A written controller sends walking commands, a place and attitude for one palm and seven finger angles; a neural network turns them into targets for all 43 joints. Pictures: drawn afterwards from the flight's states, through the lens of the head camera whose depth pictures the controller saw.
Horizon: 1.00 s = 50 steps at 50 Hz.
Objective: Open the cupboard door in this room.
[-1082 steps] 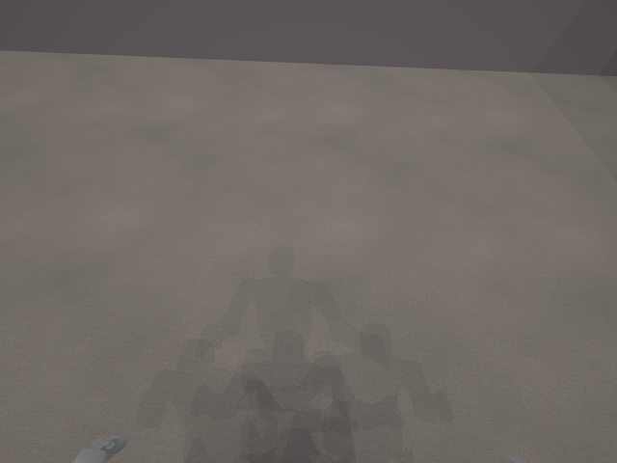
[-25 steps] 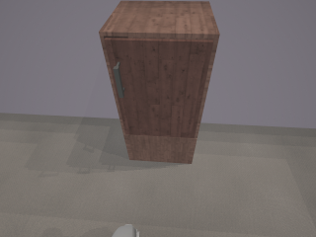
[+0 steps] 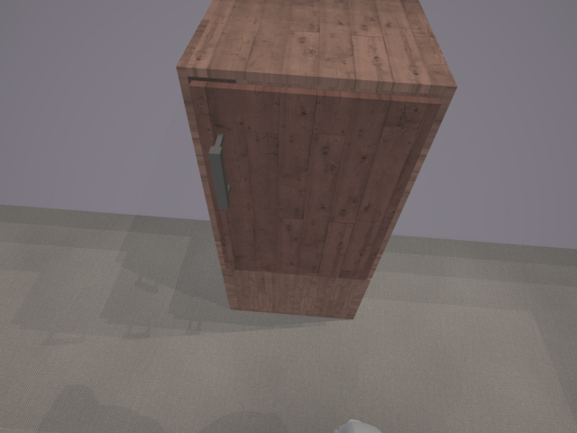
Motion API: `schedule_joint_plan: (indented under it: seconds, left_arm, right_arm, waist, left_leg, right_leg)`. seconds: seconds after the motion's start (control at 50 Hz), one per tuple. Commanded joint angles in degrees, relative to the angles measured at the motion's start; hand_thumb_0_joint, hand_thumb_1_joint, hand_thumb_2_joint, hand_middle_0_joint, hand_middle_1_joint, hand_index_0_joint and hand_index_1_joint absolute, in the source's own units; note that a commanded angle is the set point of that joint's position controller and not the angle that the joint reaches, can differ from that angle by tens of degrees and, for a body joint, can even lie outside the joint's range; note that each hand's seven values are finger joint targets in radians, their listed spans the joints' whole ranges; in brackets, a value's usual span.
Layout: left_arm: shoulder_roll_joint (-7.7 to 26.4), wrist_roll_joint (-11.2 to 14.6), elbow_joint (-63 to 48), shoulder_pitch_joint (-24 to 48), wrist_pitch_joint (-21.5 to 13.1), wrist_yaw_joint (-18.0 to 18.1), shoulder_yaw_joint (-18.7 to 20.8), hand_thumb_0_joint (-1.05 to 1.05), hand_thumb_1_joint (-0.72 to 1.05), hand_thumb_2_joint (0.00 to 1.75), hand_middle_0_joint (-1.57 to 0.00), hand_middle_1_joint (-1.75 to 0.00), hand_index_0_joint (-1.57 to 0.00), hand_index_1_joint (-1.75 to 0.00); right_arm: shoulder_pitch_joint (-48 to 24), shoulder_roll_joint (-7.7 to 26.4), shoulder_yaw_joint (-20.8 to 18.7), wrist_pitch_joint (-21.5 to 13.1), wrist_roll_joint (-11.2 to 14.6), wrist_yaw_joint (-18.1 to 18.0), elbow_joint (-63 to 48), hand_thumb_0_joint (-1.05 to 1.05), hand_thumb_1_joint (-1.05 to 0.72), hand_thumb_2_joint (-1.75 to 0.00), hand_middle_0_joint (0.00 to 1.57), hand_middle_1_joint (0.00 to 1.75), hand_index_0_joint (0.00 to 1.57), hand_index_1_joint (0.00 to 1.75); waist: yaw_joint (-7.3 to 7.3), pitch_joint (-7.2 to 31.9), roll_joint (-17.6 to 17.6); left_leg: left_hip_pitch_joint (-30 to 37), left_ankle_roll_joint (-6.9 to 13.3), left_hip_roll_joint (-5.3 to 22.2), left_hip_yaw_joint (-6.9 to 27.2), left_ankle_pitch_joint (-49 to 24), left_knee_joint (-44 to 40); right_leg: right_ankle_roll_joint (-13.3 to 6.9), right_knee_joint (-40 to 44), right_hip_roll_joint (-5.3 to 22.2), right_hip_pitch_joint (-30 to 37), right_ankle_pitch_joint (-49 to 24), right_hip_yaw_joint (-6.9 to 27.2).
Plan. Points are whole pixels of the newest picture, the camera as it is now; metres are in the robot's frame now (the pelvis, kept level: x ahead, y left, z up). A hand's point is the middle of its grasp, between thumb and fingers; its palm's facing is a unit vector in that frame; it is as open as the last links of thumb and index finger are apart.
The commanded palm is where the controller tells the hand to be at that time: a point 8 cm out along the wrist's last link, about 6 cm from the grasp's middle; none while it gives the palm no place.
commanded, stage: come to a stop and stand still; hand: left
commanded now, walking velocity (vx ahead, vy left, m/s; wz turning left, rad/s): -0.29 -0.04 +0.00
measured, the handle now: (222, 173) +0.57 +0.17 -0.01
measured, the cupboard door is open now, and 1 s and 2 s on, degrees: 0 0 0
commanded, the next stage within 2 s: none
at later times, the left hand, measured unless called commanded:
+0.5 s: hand out of the picture +0.07 +0.20 -0.18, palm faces +0.06 -0.96 -0.26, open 7.3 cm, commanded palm none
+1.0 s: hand out of the picture -0.04 +0.23 -0.18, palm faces +0.05 -0.98 -0.20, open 7.4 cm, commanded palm none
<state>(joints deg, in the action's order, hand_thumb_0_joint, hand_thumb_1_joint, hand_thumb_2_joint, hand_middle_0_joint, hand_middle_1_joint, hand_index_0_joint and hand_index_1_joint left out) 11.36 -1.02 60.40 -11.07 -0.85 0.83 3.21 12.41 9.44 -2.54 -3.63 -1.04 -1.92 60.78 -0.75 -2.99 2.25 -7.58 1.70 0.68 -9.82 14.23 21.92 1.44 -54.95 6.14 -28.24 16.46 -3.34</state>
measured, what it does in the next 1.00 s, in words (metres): steps on the spot: right foot, then left foot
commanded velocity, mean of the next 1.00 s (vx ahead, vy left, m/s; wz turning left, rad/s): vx -0.06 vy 0.03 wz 0.00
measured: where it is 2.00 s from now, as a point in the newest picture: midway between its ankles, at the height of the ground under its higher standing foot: outside the picture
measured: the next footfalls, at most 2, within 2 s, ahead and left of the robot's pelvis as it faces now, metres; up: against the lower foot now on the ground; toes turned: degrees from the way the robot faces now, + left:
right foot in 0.12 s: +0.12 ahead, -0.14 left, +0.00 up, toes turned -6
left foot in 0.50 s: +0.04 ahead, +0.13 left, +0.00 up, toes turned +5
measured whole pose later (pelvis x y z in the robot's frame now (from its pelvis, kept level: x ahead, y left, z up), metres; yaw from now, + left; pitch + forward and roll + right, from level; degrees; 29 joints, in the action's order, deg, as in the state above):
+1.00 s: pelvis -0.07 +0.05 -0.01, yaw +1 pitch -3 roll +0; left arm 8.7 -1.5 54.3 -19.1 2.1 1.2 0.8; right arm 19.9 11.3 -1.4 1.4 -1.3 -1.1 55.0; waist 0.3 -0.1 -0.6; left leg -16.3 5.0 -2.5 -6.2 10.5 29.0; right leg -1.6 -34.8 0.9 -19.0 16.3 -0.7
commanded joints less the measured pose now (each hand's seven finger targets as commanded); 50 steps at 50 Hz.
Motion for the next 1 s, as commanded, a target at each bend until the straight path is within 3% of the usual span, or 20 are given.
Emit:
schedule_joint_plan:
  seconds: [0.0,0.04,0.08,0.12,0.14,0.22,0.4,0.42,0.46,0.48,0.5,0.52,0.54,0.6,0.68,0.72,0.76,0.82,0.88,0.98]
  left_arm:
    - [-0.55,-0.08,-0.95,-5.68,0.84,0.07,-0.84,0.0,0.9,0.9,-0.2,-0.3,-0.2,-0.3]
    - [1.34,-0.12,-1.3,-6.06,0.66,0.33,-0.72,0.0,0.9,0.9,-0.2,-0.3,-0.2,-0.3]
    - [5.44,-0.41,-0.94,-8.38,0.02,0.72,-0.13,0.0,0.9,0.9,-0.2,-0.3,-0.2,-0.3]
    - [10.87,-0.17,-1.28,-8.22,-0.24,1.06,0.52,0.0,0.9,0.9,-0.2,-0.3,-0.2,-0.3]
    - [11.12,-0.08,-1.62,-7.83,-0.02,1.28,0.79,0.0,0.9,0.9,-0.2,-0.3,-0.2,-0.3]
    - [9.72,-0.2,-3.97,-2.0,0.8,2.23,1.31,0.0,0.9,0.9,-0.2,-0.3,-0.2,-0.3]
    - [10.12,-1.07,-6.19,1.01,1.56,1.76,2.29,0.0,0.9,0.9,-0.2,-0.3,-0.2,-0.3]
    - [11.95,-0.9,-7.7,-0.3,0.61,4.2,1.74,0.0,0.9,0.9,-0.2,-0.3,-0.2,-0.3]
    - [7.96,0.4,-8.92,-2.32,1.67,4.14,0.88,0.0,0.9,0.9,-0.2,-0.3,-0.2,-0.3]
    - [5.19,0.56,-9.45,-2.55,2.5,3.31,0.37,0.0,0.9,0.9,-0.2,-0.3,-0.2,-0.3]
    - [4.1,0.3,-9.54,-2.34,3.17,2.73,-0.11,0.0,0.9,0.9,-0.2,-0.3,-0.2,-0.3]
    - [2.6,0.39,-9.84,-3.06,3.6,2.33,0.03,0.0,0.9,0.9,-0.2,-0.3,-0.2,-0.3]
    - [3.1,-0.25,-9.68,-2.1,4.22,2.1,-0.13,0.0,0.9,0.9,-0.2,-0.3,-0.2,-0.3]
    - [3.13,-0.28,-9.51,-4.62,3.48,0.97,-0.03,0.0,0.9,0.9,-0.2,-0.3,-0.2,-0.3]
    - [4.67,-0.45,-9.27,-8.55,1.45,0.73,-0.5,0.0,0.9,0.9,-0.2,-0.3,-0.2,-0.3]
    - [7.15,-0.5,-10.62,-6.54,0.71,0.79,-0.79,0.0,0.9,0.9,-0.2,-0.3,-0.2,-0.3]
    - [7.42,-0.28,-11.61,-3.06,0.43,0.97,-0.47,0.0,0.9,0.9,-0.2,-0.3,-0.2,-0.3]
    - [6.37,-0.3,-12.32,-2.63,1.3,1.14,-0.38,0.0,0.9,0.9,-0.2,-0.3,-0.2,-0.3]
    - [3.99,-0.44,-10.83,-8.01,1.78,0.99,-0.52,0.0,0.9,0.9,-0.2,-0.3,-0.2,-0.3]
    - [1.14,-0.67,-7.18,-13.66,2.32,0.49,-0.73,0.0,0.9,0.9,-0.2,-0.3,-0.2,-0.3]
  right_arm:
    - [1.98,6.36,-0.69,0.54,-0.51,-0.12,-1.17,0.0,-0.9,-0.9,0.2,0.3,0.2,0.3]
    - [2.17,7.32,-1.05,1.47,-0.27,-0.27,-0.46,0.0,-0.9,-0.9,0.2,0.3,0.2,0.3]
    - [3.41,6.04,-1.22,2.26,0.34,-0.07,-0.16,0.0,-0.9,-0.9,0.2,0.3,0.2,0.3]
    - [6.76,3.83,-1.41,3.76,1.25,0.27,-0.41,0.0,-0.9,-0.9,0.2,0.3,0.2,0.3]
    - [5.51,3.68,-1.56,4.76,1.27,-0.11,-0.73,0.0,-0.9,-0.9,0.2,0.3,0.2,0.3]
    - [2.72,4.48,-1.83,6.11,1.05,0.15,-1.19,0.0,-0.9,-0.9,0.2,0.3,0.2,0.3]
    - [3.19,3.7,-1.36,5.54,0.79,1.26,-3.31,0.0,-0.9,-0.9,0.2,0.3,0.2,0.3]
    - [6.77,7.43,-2.07,3.52,1.43,1.05,-7.53,0.0,-0.9,-0.9,0.2,0.3,0.2,0.3]
    - [5.0,6.35,-0.96,2.66,0.69,1.03,-10.09,0.0,-0.9,-0.9,0.2,0.3,0.2,0.3]
    - [3.43,10.52,-1.87,3.01,-0.08,0.64,-11.13,0.0,-0.9,-0.9,0.2,0.3,0.2,0.3]
    - [1.34,11.93,-2.21,3.99,-0.66,0.43,-12.73,0.0,-0.9,-0.9,0.2,0.3,0.2,0.3]
    - [0.1,12.27,-2.02,4.77,-1.23,0.63,-14.1,0.0,-0.9,-0.9,0.2,0.3,0.2,0.3]
    - [-0.97,10.11,-1.52,4.48,-1.12,0.44,-14.43,0.0,-0.9,-0.9,0.2,0.3,0.2,0.3]
    - [-2.48,9.69,-0.88,4.51,-0.98,0.81,-15.37,0.0,-0.9,-0.9,0.2,0.3,0.2,0.3]
    - [0.18,8.52,-0.47,3.93,-0.01,0.74,-15.03,0.0,-0.9,-0.9,0.2,0.3,0.2,0.3]
    - [3.23,6.73,-0.04,4.01,0.43,0.97,-14.56,0.0,-0.9,-0.9,0.2,0.3,0.2,0.3]
    - [6.54,6.99,-0.15,4.27,0.18,1.08,-12.53,0.0,-0.9,-0.9,0.2,0.3,0.2,0.3]
    - [9.37,6.57,-0.14,4.11,-0.19,1.22,-10.68,0.0,-0.9,-0.9,0.2,0.3,0.2,0.3]
    - [5.36,8.68,-0.41,3.15,-0.61,0.95,-11.48,0.0,-0.9,-0.9,0.2,0.3,0.2,0.3]
    - [1.99,8.87,-0.34,3.47,-0.28,0.64,-10.62,0.0,-0.9,-0.9,0.2,0.3,0.2,0.3]
  waist:
    - [-0.44,1.54,-9.04]
    - [-1.0,1.82,-8.4]
    - [-1.79,3.91,-2.94]
    - [-0.54,6.93,7.33]
    - [-1.48,6.56,7.82]
    - [-1.29,6.66,5.74]
    - [-0.16,8.64,9.92]
    - [3.86,23.04,3.4]
    - [2.41,19.09,-7.33]
    - [1.61,14.13,-18.03]
    - [0.98,7.68,-19.34]
    - [0.3,3.3,-13.19]
    - [0.52,-0.87,-18.06]
    - [-0.47,-6.98,-9.24]
    - [-0.71,-3.3,0.58]
    - [2.29,-1.3,4.37]
    - [4.05,1.19,9.93]
    - [4.38,-0.67,3.77]
    - [0.93,-1.55,-10.21]
    - [-1.96,-0.12,-7.45]
  left_leg:
    - [-0.4,5.5,14.57,6.65,-41.22,-2.31]
    - [0.84,3.76,14.19,7.31,-39.33,2.02]
    - [-3.14,-0.5,9.21,5.24,-24.01,8.24]
    - [-10.85,-3.62,1.14,3.14,13.46,19.59]
    - [-10.9,-3.57,0.87,5.19,21.36,27.71]
    - [-16.55,-3.85,0.69,11.52,18.43,42.33]
    - [-9.57,-4.29,0.16,7.94,10.84,20.62]
    - [-9.02,-5.29,-1.16,4.8,11.45,13.06]
    - [-3.3,-3.34,2.48,8.62,-6.6,-1.03]
    - [-1.17,-0.59,9.64,16.98,-19.65,-0.55]
    - [-3.94,3.77,15.12,19.79,-28.61,0.4]
    - [-9.9,6.82,16.08,17.46,-19.89,-0.02]
    - [-15.28,5.8,13.23,17.35,-12.05,-3.62]
    - [-21.49,6.02,11.51,17.24,1.57,-5.07]
    - [-16.77,2.78,6.74,15.56,11.19,0.96]
    - [-9.68,0.72,0.79,10.75,9.5,5.83]
    - [-2.45,0.44,0.7,9.93,7.24,8.43]
    - [-2.84,0.91,2.13,12.32,10.24,4.02]
    - [-17.09,2.81,10.09,22.94,23.67,-11.94]
    - [-22.17,4.13,10.34,20.88,23.2,-12.54]
  right_leg:
    - [0.01,14.34,-1.24,8.09,-2.25,-0.86]
    - [-0.2,22.76,-1.56,11.65,-4.93,-1.21]
    - [-0.78,29.46,1.81,20.23,-30.32,2.02]
    - [-10.66,27.83,16.61,26.03,-61.1,12.53]
    - [-14.16,29.52,18.5,24.56,-64.61,13.38]
    - [-14.32,30.62,15.79,22.79,-52.37,11.58]
    - [-10.8,32.62,10.79,18.4,-25.49,9.45]
    - [-9.74,22.61,12.28,33.86,-54.74,13.88]
    - [-5.67,15.41,6.38,24.86,-28.76,4.03]
    - [-2.61,13.99,0.51,13.37,-7.15,-0.08]
    - [-2.04,11.46,-2.64,6.43,10.04,0.15]
    - [-2.39,10.35,-2.99,6.9,10.67,0.59]
    - [-2.42,7.38,-4.18,7.02,10.69,1.42]
    - [-2.38,7.59,-4.93,8.51,5.13,2.65]
    - [-3.44,28.4,-3.05,14.1,-2.23,6.98]
    - [-7.51,34.98,3.93,6.11,7.27,16.82]
    - [-7.44,37.72,3.16,0.14,16.61,15.73]
    - [-5.83,35.33,0.83,-2.96,16.72,11.96]
    - [-3.47,22.77,-5.0,9.82,2.79,3.2]
    - [-3.34,18.35,-5.28,17.27,0.27,2.01]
